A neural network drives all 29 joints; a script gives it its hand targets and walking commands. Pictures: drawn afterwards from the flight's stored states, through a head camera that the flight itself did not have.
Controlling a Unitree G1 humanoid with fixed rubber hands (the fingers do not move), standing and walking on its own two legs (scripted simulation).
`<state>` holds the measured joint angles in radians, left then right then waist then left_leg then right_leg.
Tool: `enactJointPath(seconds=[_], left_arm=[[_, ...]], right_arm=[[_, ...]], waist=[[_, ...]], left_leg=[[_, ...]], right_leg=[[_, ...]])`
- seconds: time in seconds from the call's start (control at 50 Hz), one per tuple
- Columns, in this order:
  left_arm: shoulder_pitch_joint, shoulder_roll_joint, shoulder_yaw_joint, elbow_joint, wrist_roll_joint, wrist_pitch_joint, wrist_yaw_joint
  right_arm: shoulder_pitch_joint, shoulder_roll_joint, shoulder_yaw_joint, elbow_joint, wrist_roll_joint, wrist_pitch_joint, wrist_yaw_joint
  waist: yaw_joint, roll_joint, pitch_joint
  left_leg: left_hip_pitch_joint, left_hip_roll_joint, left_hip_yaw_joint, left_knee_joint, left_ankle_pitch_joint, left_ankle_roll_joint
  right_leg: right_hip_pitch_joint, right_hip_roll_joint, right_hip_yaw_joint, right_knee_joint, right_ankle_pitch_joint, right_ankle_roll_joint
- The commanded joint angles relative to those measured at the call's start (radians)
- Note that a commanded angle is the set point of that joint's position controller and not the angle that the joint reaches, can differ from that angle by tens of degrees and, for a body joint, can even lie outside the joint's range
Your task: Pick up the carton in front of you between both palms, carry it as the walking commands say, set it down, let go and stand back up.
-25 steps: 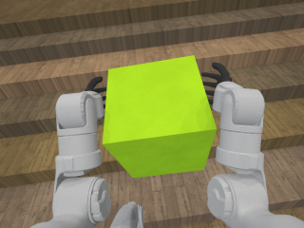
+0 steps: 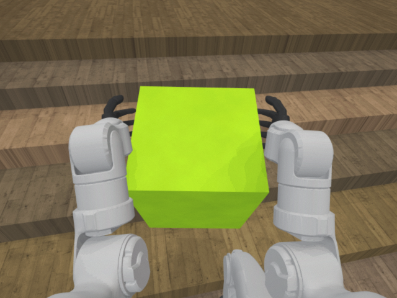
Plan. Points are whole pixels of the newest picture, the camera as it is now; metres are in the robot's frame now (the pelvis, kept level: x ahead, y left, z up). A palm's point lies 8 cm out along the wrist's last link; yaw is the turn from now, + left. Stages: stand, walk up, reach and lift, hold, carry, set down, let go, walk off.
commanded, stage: carry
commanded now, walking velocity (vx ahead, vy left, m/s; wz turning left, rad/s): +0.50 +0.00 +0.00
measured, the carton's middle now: (195, 165) +0.37 +0.00 +0.10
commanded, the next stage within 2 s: none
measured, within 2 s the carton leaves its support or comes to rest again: neither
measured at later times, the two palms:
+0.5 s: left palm out of the picture +0.66 +0.09 +0.34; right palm (274, 1) +0.65 -0.19 +0.34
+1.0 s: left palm out of the picture +0.93 +0.06 +0.45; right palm out of the picture +0.92 -0.22 +0.47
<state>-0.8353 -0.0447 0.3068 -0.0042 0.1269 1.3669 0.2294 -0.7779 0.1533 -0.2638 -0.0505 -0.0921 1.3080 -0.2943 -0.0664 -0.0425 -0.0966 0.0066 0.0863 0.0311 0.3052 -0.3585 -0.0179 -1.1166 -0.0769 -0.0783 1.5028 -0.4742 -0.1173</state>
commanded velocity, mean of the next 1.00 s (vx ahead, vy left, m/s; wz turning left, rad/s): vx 0.50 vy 0.00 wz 0.00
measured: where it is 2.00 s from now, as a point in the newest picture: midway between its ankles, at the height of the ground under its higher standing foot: (220, 103)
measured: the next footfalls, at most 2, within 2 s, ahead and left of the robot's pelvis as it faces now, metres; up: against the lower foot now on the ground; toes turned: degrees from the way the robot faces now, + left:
right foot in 0.04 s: +0.25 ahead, -0.14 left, +0.12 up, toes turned -6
left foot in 0.52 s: +0.52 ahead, +0.07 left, +0.24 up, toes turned +2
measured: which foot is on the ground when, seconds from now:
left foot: down 0.00-0.08, up 0.10-0.50, down 0.52-1.00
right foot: up 0.00-0.02, down 0.04-0.58, up 0.60-1.00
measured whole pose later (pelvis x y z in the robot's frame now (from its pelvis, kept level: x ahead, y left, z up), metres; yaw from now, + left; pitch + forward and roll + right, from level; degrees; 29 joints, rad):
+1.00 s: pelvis +0.57 -0.09 +0.24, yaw +0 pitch +3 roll +0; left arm -0.87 -0.04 0.31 0.06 0.14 1.36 0.24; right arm -0.87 0.13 -0.29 0.06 -0.14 1.32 -0.29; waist -0.05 -0.07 -0.14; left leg -0.09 0.08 0.02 0.38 -0.34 -0.01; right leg -1.09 -0.10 -0.06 1.66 -0.46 -0.09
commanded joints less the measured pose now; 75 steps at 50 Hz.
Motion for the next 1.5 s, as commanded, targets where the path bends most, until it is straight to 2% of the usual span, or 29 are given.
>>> enactJointPath(seconds=[0.0,0.04,0.06,0.1,0.14,0.24,0.38,0.44,0.48,0.5,0.54,0.56,0.62,0.64,0.78,0.84,0.92,0.96,0.98,1.02,1.04,1.06,1.08,1.14,1.2,1.28,1.36,1.38,1.48], left_arm=[[-0.784,-0.958,-0.58,0.004,-0.412,-0.02,-0.184],[-0.687,-1.001,-0.523,0.142,-0.419,-0.039,-0.207],[-0.753,-1.076,-0.572,0.159,-0.492,-0.037,-0.225],[-0.934,-1.174,-0.648,0.018,-0.608,-0.082,-0.255],[-1.032,-1.201,-0.65,-0.07,-0.59,-0.11,-0.264],[-0.849,-1.137,-0.578,0.06,-0.528,-0.083,-0.28],[-0.715,-0.938,-0.499,0.028,-0.412,-0.025,-0.239],[-0.75,-0.878,-0.505,0.016,-0.396,-0.004,-0.24],[-0.704,-0.856,-0.439,0.12,-0.344,0.011,-0.228],[-0.756,-0.876,-0.428,0.107,-0.332,0.003,-0.223],[-0.694,-0.914,-0.365,0.121,-0.297,-0.013,-0.224],[-0.593,-0.919,-0.345,0.218,-0.247,-0.005,-0.232],[-0.697,-0.99,-0.341,0.154,-0.236,-0.042,-0.243],[-0.75,-1.015,-0.376,0.124,-0.244,-0.061,-0.235],[-0.736,-1.001,-0.581,0.02,-0.337,-0.09,-0.203],[-0.706,-0.927,-0.541,0.079,-0.333,-0.039,-0.193],[-0.743,-0.931,-0.54,0.113,-0.368,0.003,-0.187],[-0.715,-0.882,-0.501,0.159,-0.34,0.015,-0.173],[-0.757,-0.936,-0.507,0.18,-0.373,0.017,-0.17],[-0.764,-0.948,-0.467,0.204,-0.376,0.001,-0.177],[-0.812,-1.005,-0.483,0.181,-0.408,-0.025,-0.192],[-0.817,-1.013,-0.465,0.186,-0.413,-0.039,-0.208],[-0.826,-1.106,-0.462,0.187,-0.449,-0.048,-0.229],[-0.923,-1.168,-0.473,0.102,-0.486,-0.083,-0.282],[-0.948,-1.151,-0.511,0.007,-0.502,-0.123,-0.29],[-0.755,-1.121,-0.515,0.075,-0.446,-0.109,-0.275],[-0.667,-1.047,-0.511,0.053,-0.382,-0.098,-0.269],[-0.68,-1.044,-0.536,-0.014,-0.382,-0.095,-0.264],[-0.736,-0.858,-0.514,-0.073,-0.392,-0.051,-0.244]], right_arm=[[-0.781,0.845,0.493,0.037,0.371,0.051,0.27],[-0.73,0.857,0.469,0.075,0.328,0.042,0.261],[-0.69,0.782,0.369,0.114,0.284,0.018,0.246],[-0.79,0.806,0.311,0.075,0.236,-0.005,0.246],[-0.785,0.914,0.373,0.142,0.237,-0.015,0.261],[-0.783,0.879,0.466,0.093,0.248,-0.043,0.228],[-0.771,0.833,0.533,0.073,0.277,0.04,0.208],[-0.725,0.885,0.528,0.149,0.318,0.064,0.213],[-0.715,0.902,0.497,0.275,0.349,0.072,0.225],[-0.705,0.938,0.483,0.268,0.357,0.058,0.235],[-0.738,0.993,0.5,0.292,0.416,0.044,0.263],[-0.815,1.045,0.534,0.198,0.451,0.02,0.279],[-1.017,1.161,0.541,0.071,0.553,-0.03,0.318],[-0.942,1.159,0.511,0.153,0.515,-0.03,0.325],[-0.795,1.023,0.535,0.079,0.434,-0.036,0.296],[-0.742,0.886,0.501,0.095,0.372,-0.003,0.259],[-0.731,0.818,0.462,0.1,0.35,0.048,0.25],[-0.752,0.803,0.413,0.207,0.349,0.072,0.257],[-0.723,0.816,0.378,0.268,0.34,0.072,0.261],[-0.724,0.825,0.331,0.332,0.326,0.063,0.27],[-0.76,0.848,0.35,0.281,0.325,0.05,0.276],[-0.762,0.914,0.376,0.224,0.326,0.04,0.28],[-0.83,0.921,0.365,0.177,0.322,0.021,0.277],[-0.889,0.954,0.363,0.145,0.275,-0.01,0.259],[-0.807,1.027,0.454,0.205,0.302,-0.016,0.272],[-0.826,1.048,0.538,0.14,0.344,-0.044,0.25],[-0.657,1.008,0.559,0.194,0.305,-0.034,0.237],[-0.666,1.046,0.572,0.139,0.325,-0.036,0.246],[-0.71,0.909,0.545,0.112,0.307,0.02,0.219]], waist=[[0.307,0.26,-0.523],[0.178,-0.284,-0.59],[0.183,-0.173,-0.635],[0.169,0.077,-0.559],[0.121,0.02,-0.436],[0.163,-0.02,-0.4],[0.128,-0.043,-0.274],[0.032,-0.185,-0.294],[-0.087,-0.188,-0.427],[-0.153,-0.112,-0.465],[-0.066,0.345,-0.569],[-0.051,0.226,-0.604],[-0.016,0.035,-0.458],[0.035,0.081,-0.365],[-0.017,0.158,-0.317],[-0.067,0.183,-0.288],[-0.034,0.151,-0.182],[0.045,0.273,-0.141],[0.101,0.439,-0.195],[0.24,0.391,-0.404],[0.273,0.136,-0.453],[0.189,-0.261,-0.509],[0.191,-0.326,-0.621],[0.133,-0.068,-0.41],[0.096,-0.12,-0.431],[0.153,-0.043,-0.464],[0.142,-0.039,-0.438],[0.17,-0.041,-0.428],[0.115,-0.095,-0.176]], left_leg=[[-0.139,0.071,0.126,0.632,1.498,0.077],[-0.508,-0.226,-0.084,1.397,0.093,-0.03],[-0.583,-0.236,-0.228,1.627,0.058,0.007],[-0.821,-0.114,-0.224,1.6,0.061,0.075],[-0.868,-0.085,-0.165,1.544,0.074,0.115],[-1.108,-0.043,-0.04,1.535,-0.09,0.119],[-1.122,-0.018,0.119,1.227,-0.051,0.133],[-0.584,-0.099,0.206,0.885,0.087,0.147],[-0.341,-0.218,0.249,0.622,0.161,0.161],[-0.159,-0.2,0.088,0.444,0.186,0.162],[0.099,0.268,-0.873,0.124,0.373,0.507],[0.089,0.188,-0.766,0.155,0.298,0.434],[-0.079,0.173,-0.578,0.113,0.023,0.284],[-0.129,0.16,-0.514,0.123,-0.089,0.256],[0.07,0.159,-0.242,0.089,0.199,0.264],[0.318,0.237,-0.357,0.052,0.216,0.313],[0.174,0.198,-0.276,-0.117,0.048,0.218],[-0.078,0.12,-0.048,-0.219,0.253,0.193],[-0.15,0.105,0.034,-0.177,0.668,0.164],[-0.12,0.123,0.153,0.309,1.411,0.09],[-0.28,0.048,0.109,0.673,1.134,0.066],[-0.526,-0.136,0.044,1.014,0.336,-0.026],[-0.601,-0.209,-0.174,1.335,0.109,-0.001],[-0.755,-0.084,-0.198,1.478,0.193,0.069],[-0.856,-0.032,-0.098,1.461,0.144,0.112],[-1.027,-0.041,-0.039,1.359,0.041,0.122],[-1.316,-0.045,0.005,1.585,-0.008,0.117],[-1.449,-0.061,0.02,1.662,-0.076,0.125],[-1.378,-0.04,0.158,1.465,-0.052,0.112]], right_leg=[[1.012,0.2,-0.095,-0.628,0.181,0.001],[1.186,-0.18,0.773,-1.027,0.617,-0.19],[1.23,-0.234,0.83,-0.994,0.81,-0.263],[1.262,-0.185,0.701,-0.956,0.615,-0.213],[1.106,-0.158,0.596,-0.976,0.337,-0.111],[1.269,-0.226,0.429,-1.068,0.446,-0.187],[1.221,-0.115,0.176,-1.279,0.362,-0.1],[0.936,-0.123,0.015,-1.287,0.992,-0.069],[1.037,-0.049,-0.124,-0.873,1.632,-0.009],[0.942,-0.001,-0.062,-0.606,1.45,0.041],[0.433,0.232,0.108,0.276,0.219,0.141],[0.429,0.147,0.241,0.351,0.223,0.082],[0.283,0.075,0.195,0.309,0.186,0.038],[0.296,0.032,0.18,0.225,0.176,0.049],[0.051,0.01,0.034,0.083,0.151,0.026],[-0.312,-0.015,0.069,0.413,-0.014,0.024],[-0.195,-0.076,0.077,0.037,-0.017,0.025],[0.164,-0.013,-0.085,-0.314,0.118,0.028],[0.436,0.021,-0.118,-0.407,0.121,0.016],[0.804,0.159,-0.143,-0.47,0.087,0.006],[0.929,0.129,0.13,-0.698,0.012,-0.03],[1.079,-0.15,0.767,-1.044,0.108,-0.145],[1.186,-0.211,0.94,-1.131,0.145,-0.208],[0.977,-0.173,0.655,-1.076,-0.006,-0.055],[0.973,-0.152,0.514,-1.056,-0.046,-0.053],[1.286,-0.158,0.385,-1.039,0.346,-0.09],[1.47,-0.179,0.368,-1.018,0.624,-0.023],[1.602,-0.195,0.415,-1.026,0.686,-0.084],[1.225,-0.116,0.251,-1.239,0.406,-0.025]])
